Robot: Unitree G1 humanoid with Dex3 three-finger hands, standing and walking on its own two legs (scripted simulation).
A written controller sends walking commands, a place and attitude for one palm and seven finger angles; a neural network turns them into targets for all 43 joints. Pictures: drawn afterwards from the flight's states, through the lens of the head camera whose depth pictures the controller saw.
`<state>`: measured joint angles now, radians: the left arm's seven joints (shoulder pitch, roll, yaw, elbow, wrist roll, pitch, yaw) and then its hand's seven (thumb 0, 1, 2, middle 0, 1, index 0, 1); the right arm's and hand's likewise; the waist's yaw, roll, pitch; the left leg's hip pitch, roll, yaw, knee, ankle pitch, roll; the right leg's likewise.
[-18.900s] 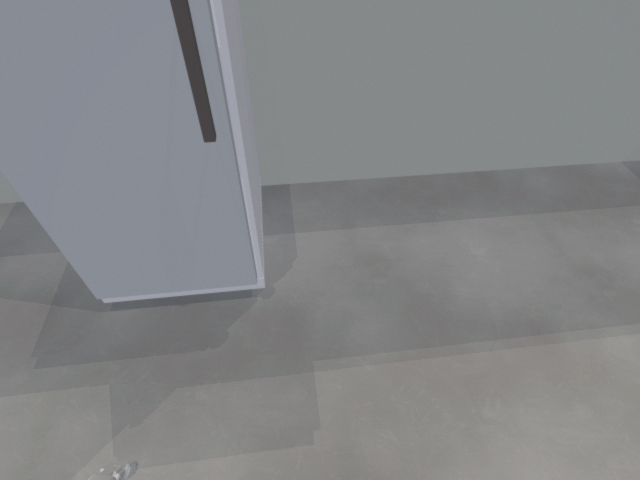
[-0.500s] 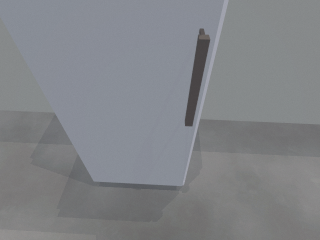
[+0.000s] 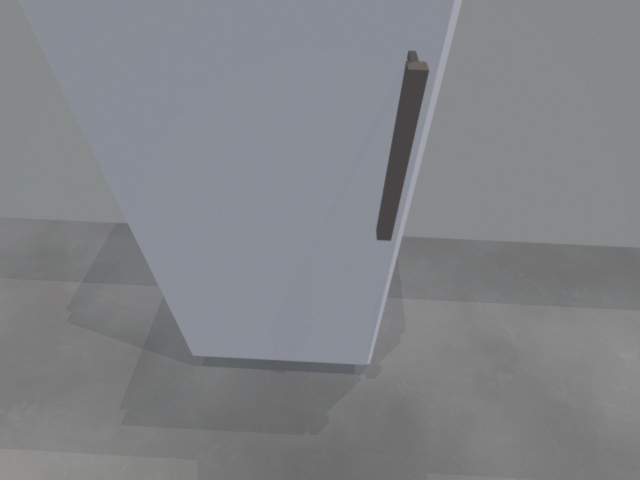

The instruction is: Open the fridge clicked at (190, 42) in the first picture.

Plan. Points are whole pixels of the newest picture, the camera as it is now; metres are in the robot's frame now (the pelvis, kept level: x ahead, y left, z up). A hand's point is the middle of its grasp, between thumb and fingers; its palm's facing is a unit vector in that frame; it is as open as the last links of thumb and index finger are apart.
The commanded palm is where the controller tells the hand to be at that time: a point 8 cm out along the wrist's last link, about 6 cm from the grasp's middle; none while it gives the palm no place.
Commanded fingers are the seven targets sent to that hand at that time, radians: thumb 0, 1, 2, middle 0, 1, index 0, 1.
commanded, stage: come to a stop and stand still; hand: right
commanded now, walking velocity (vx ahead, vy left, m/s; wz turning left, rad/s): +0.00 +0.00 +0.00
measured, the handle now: (396, 158) +0.56 -0.07 +0.12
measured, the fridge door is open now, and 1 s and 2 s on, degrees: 0 0 0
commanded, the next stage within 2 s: look again from close up in 0.10 s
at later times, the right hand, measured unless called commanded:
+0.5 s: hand out of the picture +0.02 -0.18 -0.19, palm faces +0.04 +0.98 -0.18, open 7.4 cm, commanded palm none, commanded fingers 0.00 -0.90 -0.90 0.20 0.30 0.20 0.30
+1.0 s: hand out of the picture -0.01 -0.20 -0.18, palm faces +0.00 +0.98 -0.20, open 7.4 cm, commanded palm none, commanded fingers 0.00 -0.90 -0.90 0.20 0.30 0.20 0.30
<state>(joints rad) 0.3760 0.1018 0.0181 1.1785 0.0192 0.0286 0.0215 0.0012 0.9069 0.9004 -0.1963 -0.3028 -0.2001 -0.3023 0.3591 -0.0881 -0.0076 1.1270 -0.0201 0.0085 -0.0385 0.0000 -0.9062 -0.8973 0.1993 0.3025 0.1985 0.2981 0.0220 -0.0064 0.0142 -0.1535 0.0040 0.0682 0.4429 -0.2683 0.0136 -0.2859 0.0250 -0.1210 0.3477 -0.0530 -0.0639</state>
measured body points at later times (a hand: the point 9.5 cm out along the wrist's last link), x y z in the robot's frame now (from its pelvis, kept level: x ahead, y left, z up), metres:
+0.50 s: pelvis +0.01 -0.02 -0.01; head -0.01 -0.02 +0.44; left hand +0.02 +0.21 -0.16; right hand +0.02 -0.23 -0.17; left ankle -0.02 +0.11 -0.74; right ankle +0.09 -0.07 -0.74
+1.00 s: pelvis +0.02 -0.02 +0.00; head +0.02 -0.04 +0.45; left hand +0.06 +0.23 -0.14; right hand -0.01 -0.26 -0.17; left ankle -0.02 +0.11 -0.74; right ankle +0.09 -0.07 -0.74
